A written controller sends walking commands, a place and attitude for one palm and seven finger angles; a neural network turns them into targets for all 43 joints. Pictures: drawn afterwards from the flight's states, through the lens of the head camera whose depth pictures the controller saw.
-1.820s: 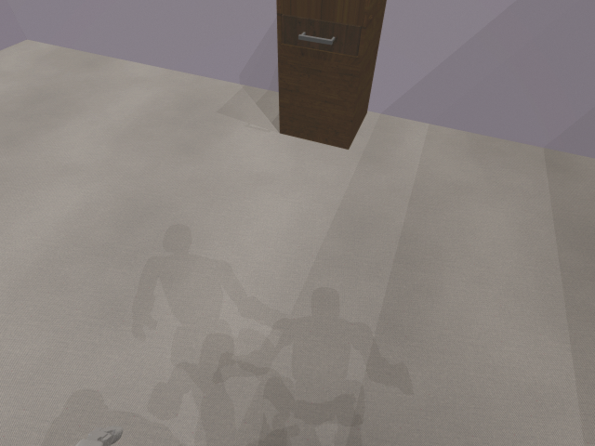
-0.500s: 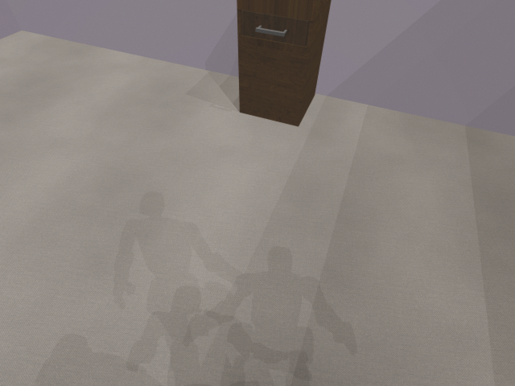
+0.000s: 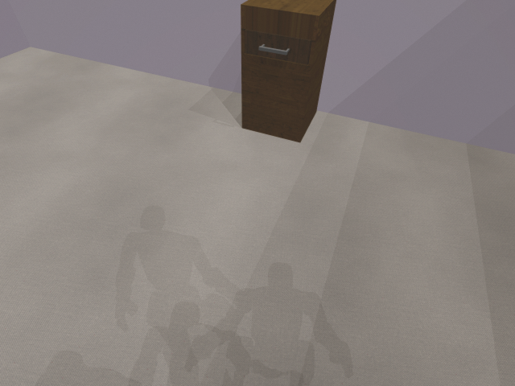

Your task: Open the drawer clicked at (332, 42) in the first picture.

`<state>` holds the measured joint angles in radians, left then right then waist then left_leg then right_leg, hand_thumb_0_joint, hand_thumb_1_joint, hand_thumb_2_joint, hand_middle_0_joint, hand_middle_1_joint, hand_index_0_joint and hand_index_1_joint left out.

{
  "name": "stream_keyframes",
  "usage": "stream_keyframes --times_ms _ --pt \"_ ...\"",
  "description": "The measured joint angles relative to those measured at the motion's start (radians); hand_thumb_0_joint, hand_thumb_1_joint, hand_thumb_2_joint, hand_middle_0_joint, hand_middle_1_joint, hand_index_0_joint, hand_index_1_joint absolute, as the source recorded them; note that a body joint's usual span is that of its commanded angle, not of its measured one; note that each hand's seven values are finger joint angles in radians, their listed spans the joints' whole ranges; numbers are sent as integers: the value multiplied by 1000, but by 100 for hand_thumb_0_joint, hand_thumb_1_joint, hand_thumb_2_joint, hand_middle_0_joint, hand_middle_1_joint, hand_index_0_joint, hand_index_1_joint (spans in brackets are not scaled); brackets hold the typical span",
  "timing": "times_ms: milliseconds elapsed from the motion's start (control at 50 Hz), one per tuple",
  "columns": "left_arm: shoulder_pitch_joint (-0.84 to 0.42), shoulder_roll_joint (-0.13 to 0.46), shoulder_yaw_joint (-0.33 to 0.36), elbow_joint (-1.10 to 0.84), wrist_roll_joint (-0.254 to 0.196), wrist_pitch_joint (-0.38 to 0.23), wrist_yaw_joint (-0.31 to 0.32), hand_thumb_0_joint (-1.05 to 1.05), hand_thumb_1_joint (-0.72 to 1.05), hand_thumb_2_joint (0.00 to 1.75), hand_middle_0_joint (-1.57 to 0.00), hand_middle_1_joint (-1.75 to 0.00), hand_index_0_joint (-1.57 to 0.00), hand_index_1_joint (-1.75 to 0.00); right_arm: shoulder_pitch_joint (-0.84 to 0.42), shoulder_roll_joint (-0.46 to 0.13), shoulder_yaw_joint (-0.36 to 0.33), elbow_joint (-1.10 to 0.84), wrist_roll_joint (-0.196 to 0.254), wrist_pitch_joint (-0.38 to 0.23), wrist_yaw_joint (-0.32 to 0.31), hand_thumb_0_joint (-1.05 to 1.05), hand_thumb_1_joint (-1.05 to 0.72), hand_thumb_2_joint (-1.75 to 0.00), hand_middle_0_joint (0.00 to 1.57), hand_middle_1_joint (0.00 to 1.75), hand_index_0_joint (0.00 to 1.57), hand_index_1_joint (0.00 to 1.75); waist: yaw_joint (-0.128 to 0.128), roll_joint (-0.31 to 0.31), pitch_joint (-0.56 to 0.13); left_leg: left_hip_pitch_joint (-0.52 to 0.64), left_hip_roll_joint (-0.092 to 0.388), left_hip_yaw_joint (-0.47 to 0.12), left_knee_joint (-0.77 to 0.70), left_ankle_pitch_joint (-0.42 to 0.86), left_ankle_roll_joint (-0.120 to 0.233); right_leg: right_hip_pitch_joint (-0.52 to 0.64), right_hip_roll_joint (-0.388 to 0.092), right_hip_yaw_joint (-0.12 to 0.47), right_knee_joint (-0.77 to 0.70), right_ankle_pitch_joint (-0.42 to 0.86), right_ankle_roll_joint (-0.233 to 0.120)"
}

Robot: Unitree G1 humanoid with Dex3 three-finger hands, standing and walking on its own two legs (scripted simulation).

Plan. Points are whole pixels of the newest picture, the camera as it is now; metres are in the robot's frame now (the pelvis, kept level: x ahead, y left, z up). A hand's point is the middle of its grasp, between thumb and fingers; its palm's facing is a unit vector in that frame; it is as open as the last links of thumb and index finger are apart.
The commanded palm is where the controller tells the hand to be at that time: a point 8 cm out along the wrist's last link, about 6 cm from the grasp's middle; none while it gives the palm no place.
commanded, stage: walk to a spot facing it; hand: left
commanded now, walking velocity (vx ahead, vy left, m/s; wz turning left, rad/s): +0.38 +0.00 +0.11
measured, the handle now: (274, 49) +1.84 +0.01 -0.17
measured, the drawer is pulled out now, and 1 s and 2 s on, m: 0.00 0.00 0.00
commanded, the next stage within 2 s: none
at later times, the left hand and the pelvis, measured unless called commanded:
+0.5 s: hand (182, 325) +0.28 +0.17 -0.18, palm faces -0.04 -0.98 -0.17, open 7.4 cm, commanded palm none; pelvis +0.18 +0.00 -0.02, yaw +1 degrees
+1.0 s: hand (181, 314) +0.31 +0.19 -0.20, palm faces +0.20 -0.97 -0.14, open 7.3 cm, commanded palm none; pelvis +0.41 +0.03 -0.02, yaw +6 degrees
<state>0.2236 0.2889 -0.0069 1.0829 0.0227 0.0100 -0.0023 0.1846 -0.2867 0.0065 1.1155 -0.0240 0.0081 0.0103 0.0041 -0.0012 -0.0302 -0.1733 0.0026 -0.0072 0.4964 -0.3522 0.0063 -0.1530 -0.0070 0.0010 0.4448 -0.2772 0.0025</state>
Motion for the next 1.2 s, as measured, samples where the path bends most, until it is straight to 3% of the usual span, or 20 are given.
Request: stream_keyframes --times_ms 60,120,180,220,280,340,400,480,520,560,620,680,760,820,900,980,1000,1040,1100,1200 --pt "54 -32 6 -3 -1 -7 -5 1 91 90 -20 -30 -20 -30 58 27 -4 0 -1 -1 3 1 -91 -90 20 30 20 30 -2 3 -9 -33 16 17 77 -48 8 7 1 -19 19 -30 3" --pt "108 -56 15 8 -4 -9 -6 1 91 90 -20 -30 -20 -30 108 59 -8 6 2 -16 4 1 -91 -90 20 30 20 30 0 -18 -2 -19 10 41 81 1 17 11 -16 -19 71 -84 11" --pt "149 -77 19 35 0 7 -6 1 91 90 -20 -30 -20 -30 158 93 -14 3 -1 -49 -3 1 -91 -90 20 30 20 30 -8 -37 1 22 -2 71 61 -47 32 -84 -23 -18 321 -178 -15" --pt "144 -86 21 45 4 10 -9 1 91 90 -20 -30 -20 -30 203 117 -13 3 2 -68 -15 0 -91 -90 20 30 20 30 -28 -34 13 62 -5 69 7 -37 32 -171 -23 -36 495 -174 -21" --pt "102 -93 31 28 4 -1 -16 1 91 90 -20 -30 -20 -30 269 153 -8 26 3 -81 -26 0 -91 -90 20 30 20 30 -44 -28 44 128 -9 50 -87 -11 37 -287 -43 -61 611 -120 -12" --pt "43 -99 38 -7 2 -8 -22 1 91 90 -20 -30 -20 -30 323 180 -7 61 6 -83 -31 0 -91 -90 20 30 20 30 -47 -20 69 191 -11 37 -168 3 32 -379 -72 -71 592 -43 0" --pt "-22 -107 42 -40 -1 -12 -25 1 91 90 -20 -30 -19 -30 356 193 -10 88 4 -82 -35 0 -91 -90 20 30 20 30 -53 -10 92 249 -9 35 -219 -7 21 -419 -90 -86 453 22 1" --pt "-98 -117 44 -74 -5 -26 -24 1 91 90 -20 -30 -19 -30 373 189 -18 109 4 -80 -35 1 -91 -90 20 30 20 30 -73 7 114 315 5 40 -220 -70 -1 -386 -68 -119 250 65 -25" --pt "-120 -117 44 -91 -1 -48 -23 1 91 90 -20 -30 -19 -30 383 187 -23 117 7 -77 -33 1 -91 -90 20 30 20 30 -74 14 114 308 19 36 -114 -143 -10 -321 -44 -133 166 108 -47" --pt "-136 -122 49 -100 4 -80 -13 1 91 90 -20 -30 -19 -30 360 183 -27 121 14 -64 -26 1 -91 -90 20 30 20 30 -68 21 122 185 36 20 226 -188 4 -310 -40 -153 224 119 -63" --pt "-121 -129 49 -93 -5 -90 -3 0 91 90 -20 -30 -20 -30 288 166 -41 95 18 -51 -21 1 -91 -90 20 30 20 30 -59 21 115 -42 44 6 683 -97 36 -231 -34 -179 224 16 -66" --pt "-67 -138 48 -66 -4 -89 10 0 91 90 -20 -30 -20 -30 196 139 -55 42 8 -44 -20 1 -91 -90 20 30 20 29 -49 20 88 -221 79 31 774 7 32 -141 -21 -190 135 19 -57" --pt "11 -117 62 -35 -1 -92 25 -2 96 90 -20 -30 -20 -30 84 111 -69 -36 0 -40 -14 1 -92 -90 19 30 19 29 -35 27 52 -371 120 46 662 86 4 -45 -3 -201 31 19 -54" --pt "70 -109 56 -6 4 -86 20 -1 95 90 -20 -30 -20 -30 17 104 -74 -78 0 -37 -1 0 -92 -90 19 30 19 29 -23 26 37 -407 140 66 512 143 -14 15 4 -204 -20 7 -44" --pt "135 -111 46 20 6 -83 15 0 94 90 -20 -30 -20 -30 -47 106 -68 -109 1 -39 18 0 -92 -90 19 30 19 29 10 15 45 -374 139 90 300 176 -15 84 3 -208 -49 -33 -20" --pt "193 -117 43 41 6 -75 11 0 92 90 -20 -30 -20 -30 -78 114 -57 -121 0 -53 26 0 -92 -90 19 30 19 29 43 -6 64 -270 102 127 134 150 6 134 -24 -209 -4 -116 20" --pt "206 -120 43 48 3 -71 10 0 92 90 -20 -30 -20 -30 -81 116 -55 -124 -3 -63 24 0 -91 -90 19 30 19 29 44 -15 71 -243 88 137 107 176 29 122 -43 -204 62 -153 24" --pt "205 -124 43 62 -3 -53 5 1 92 90 -20 -30 -20 -30 -84 125 -51 -127 -6 -82 17 0 -91 -90 19 30 19 29 44 -29 93 -231 71 156 160 135 58 20 -66 -146 350 -202 6" --pt "184 -124 47 67 -2 -38 -1 1 91 90 -20 -30 -20 -30 -48 144 -44 -113 -1 -88 2 0 -91 -90 20 30 20 29 35 -33 98 -152 55 181 116 94 60 -155 -70 -88 694 -161 -9" --pt "111 -118 63 21 10 -24 -6 1 91 90 -20 -30 -19 -30 41 125 -69 -77 9 -96 -28 -3 -96 -90 20 30 20 30 12 -35 76 -18 22 204 -47 117 65 -344 -114 -74 718 -15 8"
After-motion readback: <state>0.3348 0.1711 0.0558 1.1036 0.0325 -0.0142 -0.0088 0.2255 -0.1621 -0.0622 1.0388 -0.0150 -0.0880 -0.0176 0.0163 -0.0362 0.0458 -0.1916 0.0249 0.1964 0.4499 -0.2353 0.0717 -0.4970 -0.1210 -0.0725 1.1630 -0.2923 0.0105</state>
